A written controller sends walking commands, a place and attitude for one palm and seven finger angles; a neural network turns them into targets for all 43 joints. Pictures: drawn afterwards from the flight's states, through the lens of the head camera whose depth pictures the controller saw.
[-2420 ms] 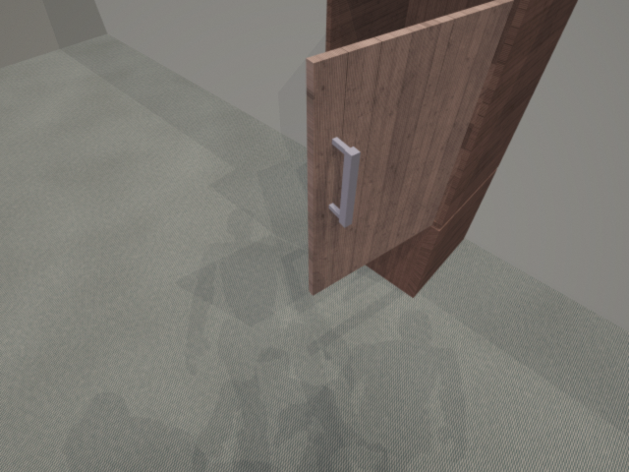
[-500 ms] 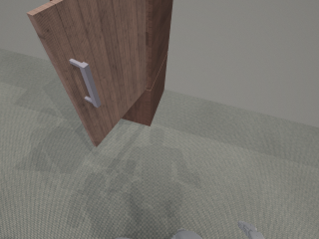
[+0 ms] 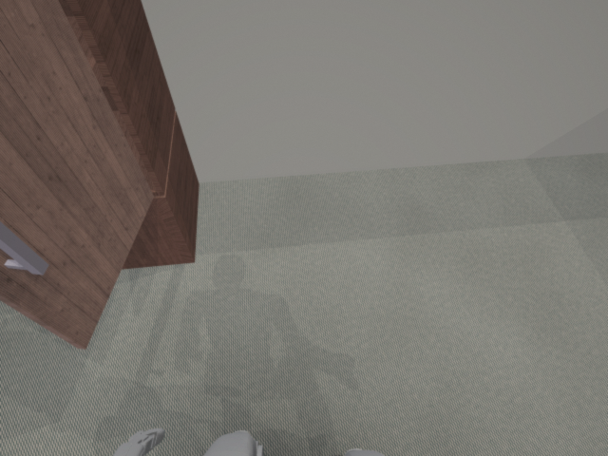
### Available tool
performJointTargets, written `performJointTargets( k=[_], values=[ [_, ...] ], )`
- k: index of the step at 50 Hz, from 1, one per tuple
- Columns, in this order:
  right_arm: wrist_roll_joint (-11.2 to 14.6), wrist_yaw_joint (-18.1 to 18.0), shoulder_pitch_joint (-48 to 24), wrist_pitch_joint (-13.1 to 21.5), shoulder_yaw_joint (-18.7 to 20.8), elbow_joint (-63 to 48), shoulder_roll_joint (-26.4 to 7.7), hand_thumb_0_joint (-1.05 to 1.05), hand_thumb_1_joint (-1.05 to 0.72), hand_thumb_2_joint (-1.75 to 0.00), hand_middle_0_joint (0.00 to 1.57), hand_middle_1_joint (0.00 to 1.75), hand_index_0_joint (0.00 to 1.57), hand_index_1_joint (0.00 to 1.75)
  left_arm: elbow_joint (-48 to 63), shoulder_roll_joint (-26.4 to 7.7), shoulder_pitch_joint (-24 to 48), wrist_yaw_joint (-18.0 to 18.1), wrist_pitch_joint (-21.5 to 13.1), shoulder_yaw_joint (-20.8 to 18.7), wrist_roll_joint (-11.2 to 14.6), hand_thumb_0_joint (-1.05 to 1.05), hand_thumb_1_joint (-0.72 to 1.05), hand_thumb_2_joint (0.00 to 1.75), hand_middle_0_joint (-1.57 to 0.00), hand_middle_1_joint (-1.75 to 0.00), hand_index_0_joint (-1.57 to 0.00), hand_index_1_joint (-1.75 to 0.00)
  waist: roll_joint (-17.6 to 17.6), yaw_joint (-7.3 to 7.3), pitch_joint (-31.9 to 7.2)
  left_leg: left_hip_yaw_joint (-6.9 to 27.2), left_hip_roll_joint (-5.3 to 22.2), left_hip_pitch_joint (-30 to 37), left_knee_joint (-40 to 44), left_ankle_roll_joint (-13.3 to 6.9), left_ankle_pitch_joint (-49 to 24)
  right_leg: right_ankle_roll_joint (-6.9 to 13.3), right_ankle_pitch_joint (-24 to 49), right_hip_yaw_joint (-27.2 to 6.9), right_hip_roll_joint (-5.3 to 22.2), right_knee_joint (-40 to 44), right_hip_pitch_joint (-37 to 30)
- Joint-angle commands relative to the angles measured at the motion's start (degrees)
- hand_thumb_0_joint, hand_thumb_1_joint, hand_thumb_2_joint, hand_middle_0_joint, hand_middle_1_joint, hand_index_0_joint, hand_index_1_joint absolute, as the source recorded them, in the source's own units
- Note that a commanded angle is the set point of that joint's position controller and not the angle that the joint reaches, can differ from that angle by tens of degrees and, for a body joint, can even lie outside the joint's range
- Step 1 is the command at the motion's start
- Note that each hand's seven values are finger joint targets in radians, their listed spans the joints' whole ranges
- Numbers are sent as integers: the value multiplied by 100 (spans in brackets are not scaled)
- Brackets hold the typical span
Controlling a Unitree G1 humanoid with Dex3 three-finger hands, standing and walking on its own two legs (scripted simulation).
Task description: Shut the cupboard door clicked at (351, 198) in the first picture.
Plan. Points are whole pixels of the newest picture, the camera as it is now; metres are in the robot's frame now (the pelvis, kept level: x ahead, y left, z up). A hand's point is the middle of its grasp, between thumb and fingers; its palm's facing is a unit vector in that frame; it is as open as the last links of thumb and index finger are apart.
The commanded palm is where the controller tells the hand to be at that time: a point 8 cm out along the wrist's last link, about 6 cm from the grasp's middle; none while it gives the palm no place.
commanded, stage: walk around to get in front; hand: left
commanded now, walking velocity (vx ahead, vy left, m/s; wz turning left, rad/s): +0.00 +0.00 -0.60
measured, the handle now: out of the picture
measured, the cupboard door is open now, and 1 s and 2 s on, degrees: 77 77 77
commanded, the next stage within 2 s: none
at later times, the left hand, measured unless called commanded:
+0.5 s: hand (214, 431) +0.16 +0.14 -0.16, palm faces -0.30 -0.91 -0.27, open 7.4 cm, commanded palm none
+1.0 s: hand (269, 389) +0.23 +0.06 -0.16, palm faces -0.58 -0.77 -0.26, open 7.4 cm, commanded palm none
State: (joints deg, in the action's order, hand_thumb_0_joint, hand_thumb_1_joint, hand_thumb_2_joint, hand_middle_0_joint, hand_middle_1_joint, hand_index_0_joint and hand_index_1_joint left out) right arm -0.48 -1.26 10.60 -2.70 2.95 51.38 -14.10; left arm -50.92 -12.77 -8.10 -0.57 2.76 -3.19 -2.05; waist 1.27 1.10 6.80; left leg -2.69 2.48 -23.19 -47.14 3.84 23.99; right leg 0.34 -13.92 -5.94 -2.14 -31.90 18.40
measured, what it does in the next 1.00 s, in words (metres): steps on the spot, turning right: left foot, then right foot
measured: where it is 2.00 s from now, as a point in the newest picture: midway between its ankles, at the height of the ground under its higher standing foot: outside the picture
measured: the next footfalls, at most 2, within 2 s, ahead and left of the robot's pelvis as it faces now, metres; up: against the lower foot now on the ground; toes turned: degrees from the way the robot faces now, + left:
left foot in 0.06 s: +0.06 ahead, +0.13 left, +0.00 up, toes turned +1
right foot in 0.38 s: +0.01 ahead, -0.15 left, +0.00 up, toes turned -19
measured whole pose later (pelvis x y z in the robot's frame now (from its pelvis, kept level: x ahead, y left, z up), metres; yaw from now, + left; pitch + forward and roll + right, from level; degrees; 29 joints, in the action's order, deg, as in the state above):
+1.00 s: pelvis +0.01 -0.05 -0.01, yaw -37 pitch +1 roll +0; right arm -1.5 -1.0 14.3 -1.3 2.0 51.2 -12.3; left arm -50.8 -14.5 -8.0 -2.6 2.4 -4.5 -1.7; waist -1.0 0.3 5.2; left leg -11.4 10.4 -15.8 -37.0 4.0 20.1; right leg 0.6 -17.6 4.1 1.8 -34.4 17.4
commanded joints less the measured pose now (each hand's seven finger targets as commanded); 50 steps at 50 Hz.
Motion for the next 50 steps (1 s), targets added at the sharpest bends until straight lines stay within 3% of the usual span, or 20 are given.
performJointTargets(
  k=[1, 2, 3, 6, 9, 13, 16, 17, 18, 19, 24, 31, 32, 34, 35, 39, 45, 47, 48, 50],
  values=[
    [-18, -93, 992, 264, 129, -155, -610, 0, -90, -90, 20, 30, 20, 30, 553, -939, 277, 60, -48, -295, 119, 0, 90, 90, -20, -30, -20, -30, 137, 258, -867, 453, 299, 1713, 2398, -262, -613, 388, -71, -1060, 664, 362, 791],
    [-118, -116, 1029, 327, 228, -202, -1221, 0, -90, -90, 20, 30, 20, 30, 657, -551, 97, 2, -19, -221, 182, 0, 90, 90, -20, -30, -20, -30, -1605, 222, -823, 2242, 1815, 2030, 3223, -811, -433, 8, -1291, -178, -176, -998, 1675],
    [-150, -171, 1031, 328, 249, -315, -1435, 0, -90, -90, 20, 30, 20, 30, 772, -625, 250, -40, -50, -226, 132, 0, 90, 90, -20, -30, -20, -30, -1628, 230, -761, 2872, 2703, 1434, 3517, -1386, -857, -144, -2140, 350, -73, -2383, 1570],
    [-176, -151, 416, 382, 132, -426, -983, 0, -90, -90, 20, 30, 20, 30, 534, -588, 193, -135, -67, -300, 56, 0, 90, 90, -20, -30, -20, -30, -1026, -114, -677, 1410, 1971, 1169, 3029, -1250, -2285, -279, -1443, 403, 324, -3609, 1486],
    [-164, -167, 489, 355, 115, -345, -815, 0, -90, -90, 20, 30, 20, 30, 511, -360, 248, -185, -34, -216, 79, 0, 90, 90, -20, -30, -20, -30, -1306, -25, -788, 176, 1540, 1647, 2585, -995, -3479, -347, -1295, 847, 368, -2592, 1189],
    [-150, -104, 873, 302, 218, -162, -973, 0, -90, -90, 20, 30, 20, 30, 521, -309, 415, -177, -80, -166, 95, 0, 90, 90, -20, -30, -20, -30, -1428, 185, -916, -63, 1717, 1790, 2318, -985, -3679, -235, -1321, 1153, 237, -1317, 544],
    [-106, -59, 709, 256, 268, -178, -1021, 0, -90, -90, 20, 30, 20, 30, 395, -456, -17, -144, -141, -197, 88, 0, 90, 90, -20, -30, -20, -30, -1292, -46, -982, -364, 1606, 1464, 1648, -625, -3267, -91, -196, 1291, 143, 248, -448],
    [-60, -30, 613, 245, 276, -241, -949, 0, -90, -90, 20, 30, 20, 30, 249, -751, -435, -103, -178, -267, 70, 0, 90, 90, -20, -30, -20, -30, -653, -251, -1128, -574, 1426, 851, 973, -352, -2594, 76, 775, 868, 472, 808, -1366],
    [3, -8, 435, 229, 191, -482, -498, 0, -90, -90, 20, 30, 20, 30, 124, -1386, -782, -9, -234, -397, 15, 0, 90, 90, -20, -30, -20, -30, 1254, -416, -1176, -1073, 622, -662, -239, 1, -240, 610, 2613, -991, 1923, 1121, -2360],
    [1, -32, 30, 156, 121, -662, -467, 0, -90, -90, 20, 30, 20, 30, 38, -1625, -1099, 61, -222, -432, 115, 0, 90, 90, -20, -30, -20, -30, 1367, -688, -1119, -423, 318, -1029, -1153, 54, 1385, 1171, 3822, -1544, 2595, 1087, -2018],
    [-2, -24, 57, 78, 138, -362, -340, 0, -90, -90, 20, 30, 20, 30, 280, -1077, -103, 182, -190, -352, 48, 0, 90, 90, -20, -30, -20, -30, 827, -125, -965, 126, 285, -623, -1289, 68, 256, 1020, 2526, -787, 1532, 900, -1067],
    [32, -77, 401, 186, 128, -278, -303, 0, -90, -90, 20, 30, 20, 30, 265, -1107, 2, 117, -134, -383, 82, 0, 90, 90, -20, -30, -20, -30, 767, 52, -960, -26, -133, 787, 1315, -24, -625, 747, 1931, -1214, 1175, 606, -378],
    [23, -102, 712, 239, 136, -200, -424, 0, -90, -90, 20, 30, 20, 30, 303, -1003, 135, 108, -114, -356, 111, 0, 90, 90, -20, -30, -20, -30, 571, 224, -1053, 58, 37, 1481, 2134, -93, -1057, 503, 1519, -1081, 983, 318, 67],
    [-102, -130, 919, 311, 276, -291, -1320, 0, -90, -90, 20, 30, 20, 30, 516, -497, -77, 13, -86, -224, 159, 0, 90, 90, -20, -30, -20, -30, -2001, 201, -1103, 2475, 2510, 2103, 3206, -1149, -1884, -158, -2088, 380, -108, -1951, 1434],
    [-156, -154, 864, 312, 253, -344, -1360, 0, -90, -90, 20, 30, 20, 30, 550, -661, 37, -30, -82, -274, 81, 0, 90, 90, -20, -30, -20, -30, -1362, 233, -987, 2557, 2715, 1550, 3200, -1498, -1913, -172, -2208, 232, 102, -2991, 1386],
    [-162, -162, 244, 340, 114, -494, -820, 0, -90, -90, 20, 30, 20, 30, 357, -445, 22, -157, -42, -290, 69, 0, 90, 90, -20, -30, -20, -30, -1233, -108, -748, 478, 1659, 1546, 2661, -1056, -3509, -335, -1348, 631, 404, -3316, 1379],
    [-153, -85, 612, 269, 240, -280, -1016, 0, -90, -90, 20, 30, 20, 30, 458, -347, 258, -190, -74, -187, 84, 0, 90, 90, -20, -30, -20, -30, -1472, 132, -873, -107, 1723, 1651, 2295, -968, -3410, -224, -1275, 1200, 241, -1239, 473],
    [-128, -55, 490, 232, 268, -298, -1067, 0, -90, -90, 20, 30, 20, 30, 381, -440, -29, -173, -108, -213, 79, 0, 90, 90, -20, -30, -20, -30, -1294, -44, -866, -315, 1663, 1309, 1854, -719, -2935, -135, -499, 1305, 164, -227, -247],
    [-94, -35, 372, 218, 282, -358, -1045, 0, -90, -90, 20, 30, 20, 30, 280, -627, -426, -146, -145, -260, 72, 0, 90, 90, -20, -30, -20, -30, -870, -266, -996, -481, 1494, 917, 1231, -466, -2426, -26, 257, 1135, 273, 570, -997],
    [-7, 3, -83, 157, 128, -743, -429, 0, -90, -90, 20, 30, 20, 30, 74, -1671, -1087, 15, -225, -443, 81, 0, 90, 90, -20, -30, -20, -30, 1714, -674, -1033, -594, 252, -1152, -1149, 61, 1507, 1053, 2937, -1722, 2521, 1268, -1933]
  ],
)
